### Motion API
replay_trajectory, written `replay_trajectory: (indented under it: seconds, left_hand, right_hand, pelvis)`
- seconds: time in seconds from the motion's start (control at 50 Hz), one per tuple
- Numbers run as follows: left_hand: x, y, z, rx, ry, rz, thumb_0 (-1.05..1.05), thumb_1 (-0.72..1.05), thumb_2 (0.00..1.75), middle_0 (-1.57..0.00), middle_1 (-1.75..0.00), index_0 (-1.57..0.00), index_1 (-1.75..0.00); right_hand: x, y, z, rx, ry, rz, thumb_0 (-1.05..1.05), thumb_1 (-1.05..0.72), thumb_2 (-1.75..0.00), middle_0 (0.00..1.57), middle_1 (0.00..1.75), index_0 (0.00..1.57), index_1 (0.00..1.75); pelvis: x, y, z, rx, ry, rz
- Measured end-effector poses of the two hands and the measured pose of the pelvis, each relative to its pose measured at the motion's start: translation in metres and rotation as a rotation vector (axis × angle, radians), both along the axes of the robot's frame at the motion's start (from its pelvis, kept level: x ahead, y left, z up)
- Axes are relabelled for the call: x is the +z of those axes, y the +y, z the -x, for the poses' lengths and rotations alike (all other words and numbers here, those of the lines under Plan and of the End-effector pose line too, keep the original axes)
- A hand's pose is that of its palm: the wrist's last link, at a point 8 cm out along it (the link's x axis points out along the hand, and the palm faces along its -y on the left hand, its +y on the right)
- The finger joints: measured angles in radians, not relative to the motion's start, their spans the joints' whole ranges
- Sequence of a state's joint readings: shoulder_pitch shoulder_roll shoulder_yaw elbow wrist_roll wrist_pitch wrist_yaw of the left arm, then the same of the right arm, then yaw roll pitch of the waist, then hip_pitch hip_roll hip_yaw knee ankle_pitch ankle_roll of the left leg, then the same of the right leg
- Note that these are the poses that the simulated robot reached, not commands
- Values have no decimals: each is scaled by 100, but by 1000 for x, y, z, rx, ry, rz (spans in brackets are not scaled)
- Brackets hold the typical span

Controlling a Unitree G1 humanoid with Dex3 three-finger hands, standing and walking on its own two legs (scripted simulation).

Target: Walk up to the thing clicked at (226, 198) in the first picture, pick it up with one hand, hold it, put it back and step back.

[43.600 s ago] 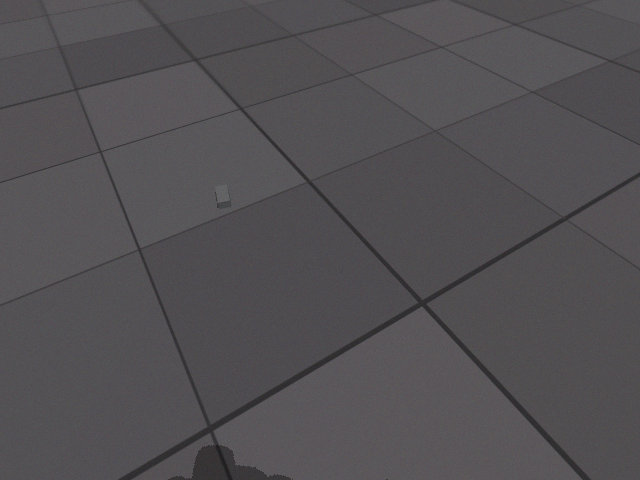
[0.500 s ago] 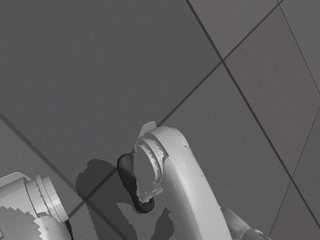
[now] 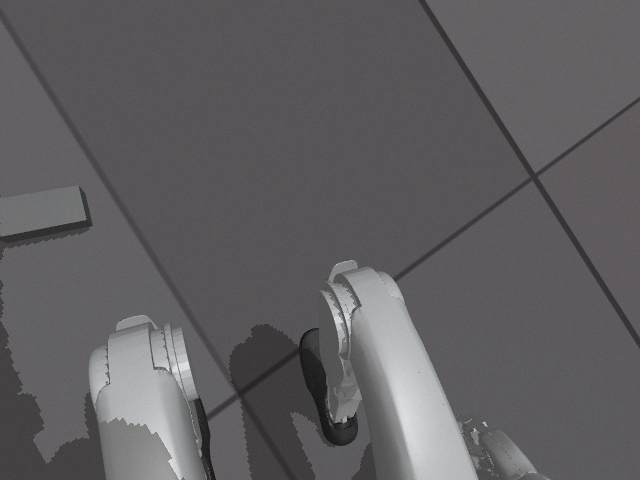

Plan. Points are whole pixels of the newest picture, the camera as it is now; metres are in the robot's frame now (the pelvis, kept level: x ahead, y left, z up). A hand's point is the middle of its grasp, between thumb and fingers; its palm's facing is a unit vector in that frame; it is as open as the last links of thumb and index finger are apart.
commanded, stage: withdraw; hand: left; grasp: from above
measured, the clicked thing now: (42, 214) +0.50 +0.30 -0.33
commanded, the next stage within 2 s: home in 0.40 s
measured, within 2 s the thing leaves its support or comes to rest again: neither
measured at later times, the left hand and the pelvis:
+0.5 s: hand out of the picture +0.51 +0.32 -0.18, palm faces -0.41 -0.05 -0.91, open 13.1 cm; pelvis -0.01 +0.00 -0.02, yaw +0 degrees
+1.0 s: hand out of the picture +0.38 +0.31 -0.02, palm faces -0.31 -0.52 -0.80, open 8.2 cm; pelvis +0.00 +0.00 +0.09, yaw +4 degrees
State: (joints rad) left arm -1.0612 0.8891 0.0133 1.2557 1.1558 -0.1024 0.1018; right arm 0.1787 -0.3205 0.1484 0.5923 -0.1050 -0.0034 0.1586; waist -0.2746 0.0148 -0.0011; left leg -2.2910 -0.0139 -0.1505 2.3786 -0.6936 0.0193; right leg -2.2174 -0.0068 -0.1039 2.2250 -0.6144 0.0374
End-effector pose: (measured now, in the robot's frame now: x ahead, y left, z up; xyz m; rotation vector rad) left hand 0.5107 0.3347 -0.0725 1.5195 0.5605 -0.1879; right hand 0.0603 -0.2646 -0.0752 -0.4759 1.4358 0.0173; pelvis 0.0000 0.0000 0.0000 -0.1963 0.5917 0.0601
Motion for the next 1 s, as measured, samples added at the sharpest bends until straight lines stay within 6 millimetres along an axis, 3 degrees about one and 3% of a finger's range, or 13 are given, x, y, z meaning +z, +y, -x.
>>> replay_trajectory:
  seconds: [0.12, 0.22, 0.38, 0.5, 0.62, 0.74, 0.86, 1.0]
  left_hand:
    - [9, -13, 5, -59, 38, 47, 0, -47, 98, -12, -98, -11, -98]
    - [-6, -18, 7, -93, 44, 58, 0, -43, 95, -16, -94, -15, -94]
    - [-45, -21, 10, -113, 23, 55, 0, -37, 90, -21, -89, -21, -89]
    - [-47, -15, 2, -84, -60, 23, 0, -34, 87, -24, -87, -23, -86]
    - [-27, -5, -2, -23, -76, 1, 0, -28, 88, -25, -81, -24, -80]
    - [4, -1, 15, 27, -56, 60, 0, -2, 87, -24, -63, -23, -63]
    - [52, 2, 62, 118, -74, 218, 0, 37, 85, -22, -45, -21, -44]
    - [108, -1, 127, 251, -77, 409, 1, 72, 87, -22, -34, -21, -34]
  right_hand:
    - [14, -11, 2, 2, 2, 66, 0, -90, -90, 20, 30, 20, 30]
    - [17, -19, 12, 4, 27, 116, 0, -90, -90, 20, 30, 20, 30]
    - [1, -14, 35, 5, 92, 117, 0, -90, -89, 20, 30, 20, 30]
    - [-14, 0, 43, -23, 107, 68, 0, -90, -89, 20, 29, 20, 30]
    - [-20, 10, 34, -65, 86, 19, 0, -90, -89, 20, 30, 20, 30]
    - [-7, 10, 16, -90, 45, -9, 0, -89, -89, 20, 30, 20, 30]
    - [20, 1, -15, -93, -17, -9, 0, -90, -89, 20, 30, 20, 30]
    - [67, 0, -74, -57, -193, -20, 0, -90, -90, 20, 29, 20, 30]
  pelvis:
    - [10, -2, 6, 8, 1, -9]
    - [6, -4, 8, 4, -4, -10]
    - [-15, -4, 9, -5, -26, -8]
    - [-24, -4, 5, -6, -16, -9]
    - [-18, -3, 1, -4, 14, -11]
    - [5, -1, -2, 7, 35, -14]
    - [41, 1, -3, 22, 49, -33]
    - [92, 1, -3, 34, 26, -57]
